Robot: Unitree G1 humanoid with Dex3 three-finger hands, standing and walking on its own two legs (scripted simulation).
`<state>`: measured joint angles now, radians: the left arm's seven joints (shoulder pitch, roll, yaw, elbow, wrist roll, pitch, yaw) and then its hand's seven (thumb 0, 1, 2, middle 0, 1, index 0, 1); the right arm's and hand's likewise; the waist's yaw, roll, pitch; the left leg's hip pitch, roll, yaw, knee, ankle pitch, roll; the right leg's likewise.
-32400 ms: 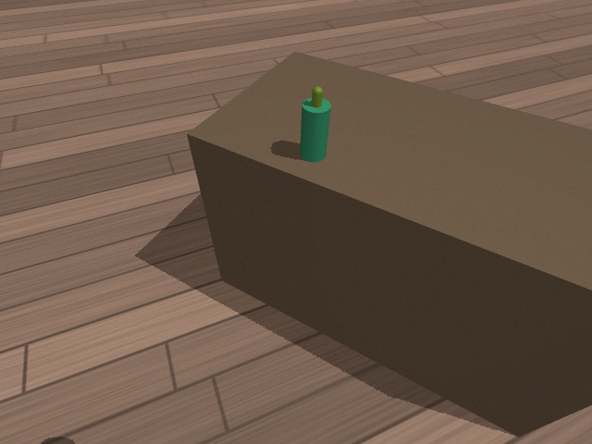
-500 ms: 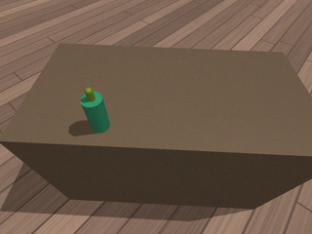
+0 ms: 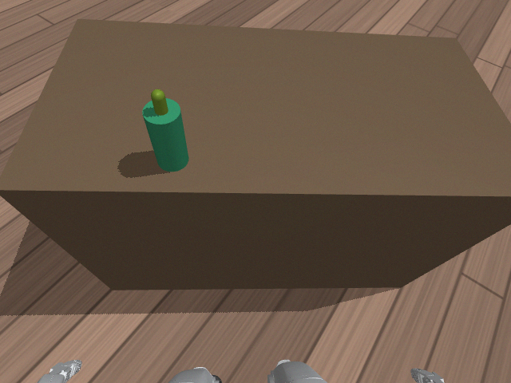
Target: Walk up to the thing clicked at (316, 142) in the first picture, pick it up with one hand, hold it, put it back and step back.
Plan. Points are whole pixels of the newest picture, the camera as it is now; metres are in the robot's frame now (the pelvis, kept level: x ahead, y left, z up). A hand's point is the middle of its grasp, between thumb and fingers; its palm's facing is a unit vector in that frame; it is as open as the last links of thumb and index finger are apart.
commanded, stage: step back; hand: left
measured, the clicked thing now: (166, 129) +0.53 +0.16 +0.02
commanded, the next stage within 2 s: none
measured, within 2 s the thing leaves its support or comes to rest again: neither
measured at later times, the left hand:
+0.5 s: hand out of the picture +0.01 +0.28 -0.15, palm faces +0.04 -0.93 -0.36, open 7.4 cm
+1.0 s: hand out of the picture -0.20 +0.24 -0.14, palm faces -0.03 -0.92 -0.40, open 7.3 cm
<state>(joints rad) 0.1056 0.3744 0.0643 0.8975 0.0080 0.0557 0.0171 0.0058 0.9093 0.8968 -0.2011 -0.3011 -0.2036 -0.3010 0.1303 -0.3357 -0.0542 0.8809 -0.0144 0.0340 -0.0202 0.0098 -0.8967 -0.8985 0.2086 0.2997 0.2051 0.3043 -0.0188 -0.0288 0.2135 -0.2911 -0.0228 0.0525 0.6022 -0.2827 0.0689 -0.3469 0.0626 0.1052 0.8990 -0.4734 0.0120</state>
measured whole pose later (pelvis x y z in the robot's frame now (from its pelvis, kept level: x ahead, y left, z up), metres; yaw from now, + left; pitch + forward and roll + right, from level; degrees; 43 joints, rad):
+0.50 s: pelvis -0.12 +0.01 -0.01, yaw +2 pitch -3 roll +2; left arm 0.09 0.39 0.07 0.77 0.02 0.06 0.01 0.01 0.91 0.90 -0.20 -0.30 -0.21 -0.30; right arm 0.15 -0.37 -0.05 0.88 -0.02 0.03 -0.02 0.01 -0.90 -0.90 0.20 0.30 0.20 0.30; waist 0.03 -0.08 0.22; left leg -0.23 -0.07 -0.02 0.64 -0.34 0.01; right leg -0.42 -0.05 0.06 0.72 -0.26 0.00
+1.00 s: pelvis -0.27 -0.03 +0.00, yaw -3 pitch -3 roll +2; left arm 0.23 0.35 0.07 0.86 0.04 0.05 -0.02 0.01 0.91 0.90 -0.20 -0.30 -0.21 -0.30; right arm 0.12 -0.41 -0.06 0.84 0.00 0.06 -0.02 0.01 -0.90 -0.90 0.21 0.30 0.20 0.30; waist 0.04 0.02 0.15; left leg -0.51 -0.07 -0.11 1.02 -0.48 0.01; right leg -0.25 -0.01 0.07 0.65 -0.35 -0.01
